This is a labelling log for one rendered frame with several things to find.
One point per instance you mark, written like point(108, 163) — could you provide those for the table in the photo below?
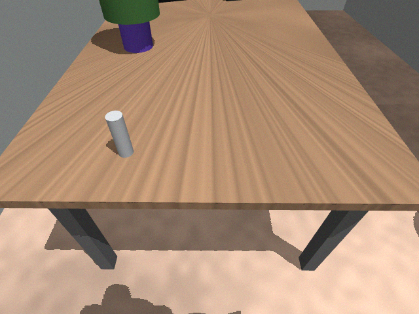
point(241, 105)

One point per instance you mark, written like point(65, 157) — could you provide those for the potted plant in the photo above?
point(132, 17)

